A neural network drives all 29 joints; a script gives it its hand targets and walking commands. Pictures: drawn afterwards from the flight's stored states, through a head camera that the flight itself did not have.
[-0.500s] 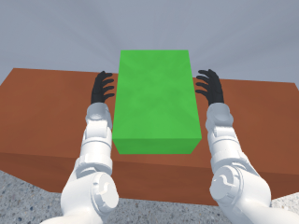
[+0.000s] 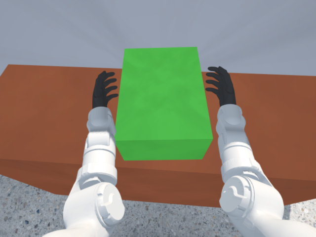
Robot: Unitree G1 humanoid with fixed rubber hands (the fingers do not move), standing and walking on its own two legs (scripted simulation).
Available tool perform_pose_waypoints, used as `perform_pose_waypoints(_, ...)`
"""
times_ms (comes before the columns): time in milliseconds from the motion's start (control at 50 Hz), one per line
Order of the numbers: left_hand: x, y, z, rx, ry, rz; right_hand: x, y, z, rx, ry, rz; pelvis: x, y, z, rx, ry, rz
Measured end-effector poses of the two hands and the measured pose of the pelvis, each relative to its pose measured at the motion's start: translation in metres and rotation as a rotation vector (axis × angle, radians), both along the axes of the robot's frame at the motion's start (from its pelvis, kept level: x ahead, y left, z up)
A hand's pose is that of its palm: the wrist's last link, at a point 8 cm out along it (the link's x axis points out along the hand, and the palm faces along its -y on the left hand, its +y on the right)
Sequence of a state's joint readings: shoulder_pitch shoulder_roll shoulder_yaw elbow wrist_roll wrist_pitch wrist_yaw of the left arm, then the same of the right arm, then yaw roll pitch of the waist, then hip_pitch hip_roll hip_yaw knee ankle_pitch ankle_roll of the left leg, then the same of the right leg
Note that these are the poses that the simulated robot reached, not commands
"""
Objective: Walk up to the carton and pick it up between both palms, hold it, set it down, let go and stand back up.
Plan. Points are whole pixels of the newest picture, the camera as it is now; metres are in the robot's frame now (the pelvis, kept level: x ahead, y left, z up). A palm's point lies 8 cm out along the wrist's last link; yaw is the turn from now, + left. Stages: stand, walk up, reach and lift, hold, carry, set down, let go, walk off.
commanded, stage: set down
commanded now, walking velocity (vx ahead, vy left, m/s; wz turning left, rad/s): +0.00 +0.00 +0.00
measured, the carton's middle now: (161, 101) +0.49 +0.02 -0.01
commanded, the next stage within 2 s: none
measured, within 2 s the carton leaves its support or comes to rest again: neither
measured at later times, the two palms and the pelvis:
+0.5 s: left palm (100, 106) +0.42 +0.17 +0.06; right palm (226, 101) +0.43 -0.14 +0.07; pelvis +0.00 +0.01 +0.00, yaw +0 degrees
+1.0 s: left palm (96, 110) +0.41 +0.18 +0.06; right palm (228, 103) +0.43 -0.15 +0.06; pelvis -0.02 +0.01 -0.01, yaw -2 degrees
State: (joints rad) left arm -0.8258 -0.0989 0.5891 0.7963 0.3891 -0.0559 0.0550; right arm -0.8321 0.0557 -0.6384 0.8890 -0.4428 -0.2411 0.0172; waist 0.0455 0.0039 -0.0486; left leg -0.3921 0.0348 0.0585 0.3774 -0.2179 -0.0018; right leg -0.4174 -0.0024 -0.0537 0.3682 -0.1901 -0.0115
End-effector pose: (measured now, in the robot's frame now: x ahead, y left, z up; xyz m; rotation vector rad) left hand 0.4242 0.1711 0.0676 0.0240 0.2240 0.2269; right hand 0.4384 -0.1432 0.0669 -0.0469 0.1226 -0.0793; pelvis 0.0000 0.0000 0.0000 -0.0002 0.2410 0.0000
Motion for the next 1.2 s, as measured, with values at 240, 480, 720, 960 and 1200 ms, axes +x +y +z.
perform_pose_waypoints(240,-0.004,0.001,-0.001,0.002,-0.007,-0.017,-0.006,0.000,0.000,-0.005,0.004,-0.008,-0.003,0.002,0.002,-0.004,0.003,-0.001)
perform_pose_waypoints(480,-0.006,0.002,-0.003,-0.009,-0.028,-0.031,-0.008,0.001,0.001,-0.017,0.016,-0.020,-0.003,0.008,0.004,-0.006,-0.012,-0.004)
perform_pose_waypoints(720,-0.006,0.004,-0.007,0.013,-0.007,-0.049,-0.006,-0.003,0.002,-0.026,0.029,0.022,-0.001,0.009,0.003,-0.008,-0.010,-0.017)
perform_pose_waypoints(960,-0.010,0.009,-0.014,0.032,0.053,-0.070,-0.006,-0.007,-0.009,-0.004,0.122,0.076,-0.016,0.010,-0.009,-0.023,0.119,-0.038)
perform_pose_waypoints(1200,-0.024,0.047,-0.007,0.044,0.080,0.009,-0.008,-0.042,0.002,-0.034,0.179,0.022,-0.048,-0.001,-0.022,-0.016,0.168,-0.012)
